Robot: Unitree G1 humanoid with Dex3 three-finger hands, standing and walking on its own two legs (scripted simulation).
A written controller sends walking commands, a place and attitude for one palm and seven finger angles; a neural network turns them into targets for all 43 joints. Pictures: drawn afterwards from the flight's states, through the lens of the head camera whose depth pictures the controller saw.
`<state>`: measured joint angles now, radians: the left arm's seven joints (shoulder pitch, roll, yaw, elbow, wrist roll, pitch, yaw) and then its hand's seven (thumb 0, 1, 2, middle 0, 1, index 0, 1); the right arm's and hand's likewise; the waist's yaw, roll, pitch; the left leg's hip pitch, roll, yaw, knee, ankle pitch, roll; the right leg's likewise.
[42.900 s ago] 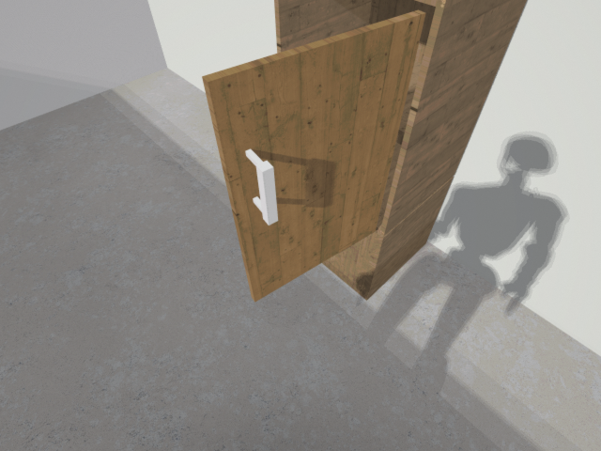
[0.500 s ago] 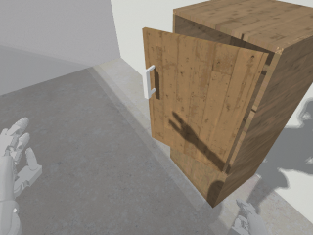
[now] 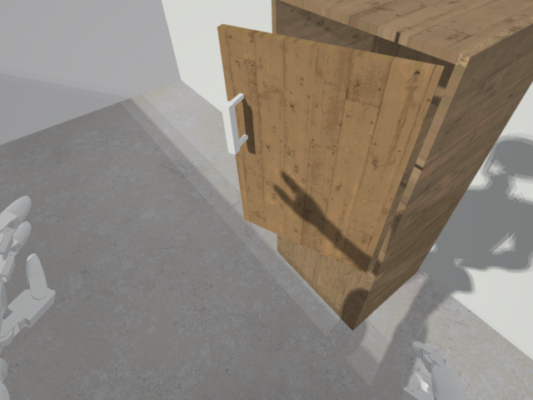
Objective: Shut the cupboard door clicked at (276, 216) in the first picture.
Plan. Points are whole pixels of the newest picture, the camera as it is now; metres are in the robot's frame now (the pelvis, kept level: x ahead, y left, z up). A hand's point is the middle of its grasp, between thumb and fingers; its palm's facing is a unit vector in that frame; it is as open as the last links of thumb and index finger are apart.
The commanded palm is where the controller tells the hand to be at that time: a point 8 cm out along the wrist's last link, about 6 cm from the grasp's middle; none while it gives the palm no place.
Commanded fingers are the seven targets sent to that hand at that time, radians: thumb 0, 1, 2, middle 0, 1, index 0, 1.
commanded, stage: step back with the hand held close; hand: left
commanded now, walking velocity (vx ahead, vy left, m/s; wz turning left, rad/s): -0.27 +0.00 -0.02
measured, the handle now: (236, 124) +0.66 +0.12 +0.06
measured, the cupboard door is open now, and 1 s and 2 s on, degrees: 22 22 22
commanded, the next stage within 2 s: stop stepping back and stand still in 1.10 s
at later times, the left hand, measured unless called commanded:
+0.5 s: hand out of the picture +0.12 +0.28 +0.15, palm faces +0.48 -0.76 -0.44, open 7.4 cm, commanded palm +0.06 +0.31 +0.18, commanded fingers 0.00 0.90 0.90 -0.20 -0.30 -0.20 -0.30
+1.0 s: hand out of the picture +0.05 +0.29 +0.17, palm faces +0.53 -0.70 -0.47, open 7.4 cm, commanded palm -0.02 +0.31 +0.18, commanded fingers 0.00 0.90 0.90 -0.20 -0.30 -0.20 -0.30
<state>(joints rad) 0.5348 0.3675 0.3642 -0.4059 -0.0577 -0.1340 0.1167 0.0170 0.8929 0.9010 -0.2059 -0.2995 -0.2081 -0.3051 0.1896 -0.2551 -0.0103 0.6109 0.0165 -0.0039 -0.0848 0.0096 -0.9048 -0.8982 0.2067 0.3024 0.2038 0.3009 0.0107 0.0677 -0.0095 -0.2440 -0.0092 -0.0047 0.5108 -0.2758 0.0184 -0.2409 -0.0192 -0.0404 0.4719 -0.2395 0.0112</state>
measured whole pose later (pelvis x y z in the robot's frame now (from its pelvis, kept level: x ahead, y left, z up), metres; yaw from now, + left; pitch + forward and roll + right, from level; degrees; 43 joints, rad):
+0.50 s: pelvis -0.07 +0.01 -0.02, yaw +0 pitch +0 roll -2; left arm 0.51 0.40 0.44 -0.48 -0.01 -0.21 0.16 0.02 0.89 0.90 -0.21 -0.30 -0.21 -0.31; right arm 0.24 -0.22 0.02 0.56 0.01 -0.03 -0.09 0.01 -0.90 -0.90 0.21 0.30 0.21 0.30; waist 0.01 -0.01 -0.01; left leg -0.43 0.00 0.00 0.68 -0.26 0.04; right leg -0.40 -0.02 -0.04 0.61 -0.20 0.02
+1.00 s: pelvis -0.13 +0.00 -0.02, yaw +5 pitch +3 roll -4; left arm 0.54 0.46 0.52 -0.52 -0.02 -0.28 0.16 0.02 0.89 0.90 -0.21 -0.30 -0.21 -0.31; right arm 0.26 -0.18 0.00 0.63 -0.01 -0.10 -0.07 0.01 -0.90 -0.90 0.21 0.30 0.20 0.30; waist -0.02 0.01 -0.07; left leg -0.59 0.07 0.01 0.64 -0.12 0.04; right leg -0.27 0.09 0.00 0.73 -0.40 0.01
